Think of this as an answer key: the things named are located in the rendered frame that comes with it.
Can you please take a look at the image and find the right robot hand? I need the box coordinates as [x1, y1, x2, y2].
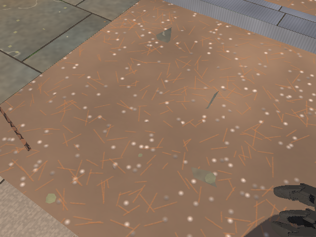
[271, 183, 316, 237]

